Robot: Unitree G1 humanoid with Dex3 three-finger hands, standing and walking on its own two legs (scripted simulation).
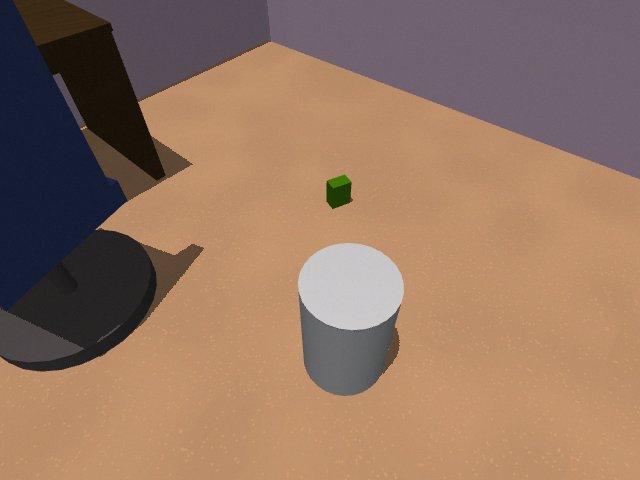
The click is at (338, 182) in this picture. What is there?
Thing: carton on end
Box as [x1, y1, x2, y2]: [326, 175, 351, 208]
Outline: 345,175 327,180 326,200 332,208 349,202 351,182
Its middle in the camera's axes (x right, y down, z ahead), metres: +0.08 -0.24 +1.79
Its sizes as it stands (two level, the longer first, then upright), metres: 0.092 0.060 0.123
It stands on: the floor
